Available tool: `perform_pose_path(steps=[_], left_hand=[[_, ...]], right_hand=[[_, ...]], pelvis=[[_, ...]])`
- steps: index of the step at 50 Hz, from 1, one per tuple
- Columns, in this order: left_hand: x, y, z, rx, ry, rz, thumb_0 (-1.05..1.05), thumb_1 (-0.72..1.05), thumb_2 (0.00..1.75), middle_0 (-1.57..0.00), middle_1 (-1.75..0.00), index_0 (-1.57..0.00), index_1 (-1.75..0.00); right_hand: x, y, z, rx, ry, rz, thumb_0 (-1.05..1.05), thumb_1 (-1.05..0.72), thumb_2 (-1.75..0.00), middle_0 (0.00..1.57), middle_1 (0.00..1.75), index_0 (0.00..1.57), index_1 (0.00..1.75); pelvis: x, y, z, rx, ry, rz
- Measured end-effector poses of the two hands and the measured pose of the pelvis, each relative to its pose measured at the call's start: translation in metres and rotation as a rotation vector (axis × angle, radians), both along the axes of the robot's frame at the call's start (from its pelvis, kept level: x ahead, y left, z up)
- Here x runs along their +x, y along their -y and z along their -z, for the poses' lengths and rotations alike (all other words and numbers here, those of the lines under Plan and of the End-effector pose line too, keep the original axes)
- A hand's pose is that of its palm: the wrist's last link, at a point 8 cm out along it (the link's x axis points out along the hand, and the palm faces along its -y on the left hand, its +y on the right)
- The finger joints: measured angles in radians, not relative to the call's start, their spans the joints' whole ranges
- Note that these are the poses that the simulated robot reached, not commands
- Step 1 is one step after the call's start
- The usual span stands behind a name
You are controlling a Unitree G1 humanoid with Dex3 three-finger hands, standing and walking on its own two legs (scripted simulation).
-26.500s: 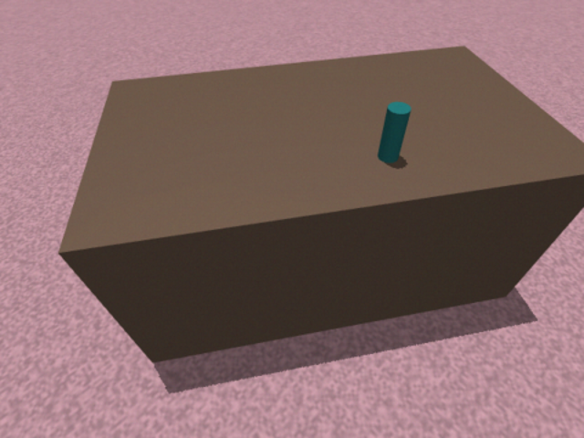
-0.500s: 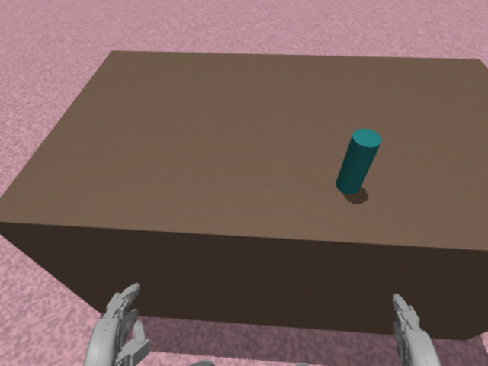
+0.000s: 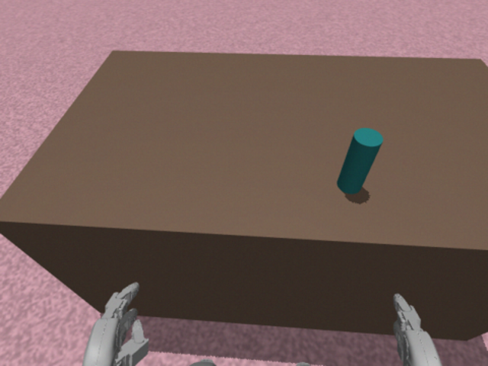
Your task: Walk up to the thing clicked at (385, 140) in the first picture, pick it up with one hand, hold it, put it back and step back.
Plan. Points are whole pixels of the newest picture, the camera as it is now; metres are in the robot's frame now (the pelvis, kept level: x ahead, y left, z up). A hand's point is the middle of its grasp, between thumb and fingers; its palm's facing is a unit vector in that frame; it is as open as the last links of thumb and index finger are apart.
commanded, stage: home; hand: right
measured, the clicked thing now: (357, 163) +0.52 -0.21 +0.01
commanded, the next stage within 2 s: stand in 0.58 s
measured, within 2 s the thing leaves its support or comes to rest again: neither
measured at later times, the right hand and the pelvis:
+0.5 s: hand out of the picture +0.15 -0.21 -0.09, palm faces -0.06 +0.93 -0.37, open 17.4 cm; pelvis +0.00 +0.00 +0.01, yaw +0 degrees
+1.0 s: hand out of the picture +0.05 -0.25 -0.10, palm faces -0.03 +0.94 -0.33, open 12.5 cm; pelvis -0.01 -0.01 +0.05, yaw +0 degrees
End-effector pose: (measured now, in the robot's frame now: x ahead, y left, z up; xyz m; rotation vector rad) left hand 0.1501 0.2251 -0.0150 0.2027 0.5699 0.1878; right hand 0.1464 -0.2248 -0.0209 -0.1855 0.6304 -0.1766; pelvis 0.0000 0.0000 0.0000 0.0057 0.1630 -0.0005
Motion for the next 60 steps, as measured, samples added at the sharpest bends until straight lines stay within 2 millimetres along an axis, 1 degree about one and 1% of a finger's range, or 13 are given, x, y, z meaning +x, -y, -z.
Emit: perform_pose_path(steps=[9, 18, 22, 25, 30, 34, 38, 41, 44, 49, 52, 56, 60], left_hand=[[-0.005, -0.009, 0.031, 0.022, -0.108, -0.026, 0.02, 0.89, 0.9, -0.2, -0.29, -0.21, -0.3], [-0.008, -0.011, 0.044, 0.02, -0.135, -0.052, 0.02, 0.9, 0.9, -0.2, -0.3, -0.21, -0.3], [-0.01, -0.019, 0.059, 0.099, -0.272, 0.093, 0.01, 0.89, 0.9, -0.2, -0.3, -0.21, -0.3], [-0.017, -0.034, 0.063, 0.104, -0.347, 0.086, 0.01, 0.89, 0.9, -0.2, -0.3, -0.21, -0.3], [-0.037, -0.057, 0.058, 0.117, -0.415, 0.024, 0.01, 0.89, 0.9, -0.2, -0.3, -0.21, -0.3], [-0.057, -0.068, 0.056, 0.128, -0.484, -0.015, 0.01, 0.9, 0.9, -0.2, -0.29, -0.21, -0.3], [-0.075, -0.069, 0.055, 0.117, -0.543, -0.041, 0.01, 0.9, 0.9, -0.2, -0.29, -0.21, -0.3], [-0.086, -0.065, 0.055, 0.1, -0.577, -0.05, 0.01, 0.9, 0.9, -0.2, -0.29, -0.21, -0.3], [-0.094, -0.06, 0.054, 0.079, -0.605, -0.054, 0.01, 0.9, 0.9, -0.2, -0.3, -0.21, -0.3], [-0.103, -0.053, 0.053, 0.05, -0.64, -0.053, 0.01, 0.9, 0.9, -0.2, -0.3, -0.21, -0.3], [-0.106, -0.052, 0.052, 0.04, -0.653, -0.052, 0.01, 0.9, 0.9, -0.2, -0.3, -0.21, -0.3], [-0.107, -0.054, 0.05, 0.035, -0.66, -0.054, 0.01, 0.9, 0.9, -0.2, -0.3, -0.21, -0.3], [-0.106, -0.059, 0.048, 0.036, -0.661, -0.056, 0.01, 0.9, 0.9, -0.2, -0.3, -0.21, -0.3]], right_hand=[[-0.001, 0.002, -0.002, -0.02, -0.007, 0.016, -0.01, 0.51, -0.07, 0.06, 0.06, 0.06, 0.06], [0.001, 0.001, -0.002, -0.043, -0.046, 0.017, -0.01, 0.52, -0.07, 0.06, 0.06, 0.06, 0.06], [0.003, 0.015, 0.018, -0.128, -0.113, -0.103, -0.01, 0.52, -0.07, 0.06, 0.06, 0.06, 0.06], [-0.006, 0.033, 0.032, -0.145, -0.202, -0.115, -0.01, 0.52, -0.06, 0.06, 0.06, 0.07, 0.05], [-0.028, 0.058, 0.044, -0.144, -0.317, -0.069, -0.01, 0.53, -0.05, 0.06, 0.06, 0.06, 0.05], [-0.046, 0.069, 0.049, -0.139, -0.387, -0.036, -0.01, 0.54, -0.05, 0.06, 0.06, 0.06, 0.05], [-0.062, 0.073, 0.051, -0.127, -0.446, -0.014, -0.01, 0.52, -0.07, 0.08, 0.08, 0.08, 0.07], [-0.074, 0.073, 0.051, -0.114, -0.485, -0.001, -0.01, 0.44, -0.15, 0.11, 0.14, 0.12, 0.13], [-0.084, 0.071, 0.05, -0.103, -0.519, 0.009, -0.01, 0.3, -0.29, 0.15, 0.2, 0.15, 0.19], [-0.098, 0.069, 0.045, -0.089, -0.567, 0.023, -0.01, -0.02, -0.58, 0.18, 0.26, 0.19, 0.26], [-0.105, 0.068, 0.042, -0.087, -0.588, 0.033, 0.0, -0.23, -0.71, 0.19, 0.28, 0.2, 0.27], [-0.112, 0.069, 0.038, -0.091, -0.609, 0.044, 0.0, -0.52, -0.81, 0.2, 0.29, 0.2, 0.29], [-0.116, 0.07, 0.035, -0.096, -0.622, 0.054, 0.0, -0.71, -0.86, 0.2, 0.3, 0.21, 0.29]], pelvis=[[0.002, -0.001, 0.0, 0.017, 0.007, 0.002], [0.003, -0.001, -0.002, 0.021, 0.016, 0.002], [-0.001, 0.0, -0.008, 0.007, 0.088, 0.007], [-0.003, 0.001, -0.012, 0.001, 0.119, 0.004], [-0.002, 0.003, -0.019, -0.005, 0.149, 0.003], [-0.003, 0.006, -0.025, -0.002, 0.168, 0.001], [-0.004, 0.007, -0.032, -0.002, 0.185, 0.001], [-0.005, 0.008, -0.038, -0.001, 0.196, 0.0], [-0.006, 0.008, -0.044, -0.003, 0.207, -0.001], [-0.009, 0.008, -0.053, -0.006, 0.222, -0.002], [-0.01, 0.007, -0.057, -0.008, 0.228, -0.001], [-0.012, 0.005, -0.061, -0.01, 0.234, -0.002], [-0.014, 0.003, -0.064, -0.012, 0.239, -0.002]])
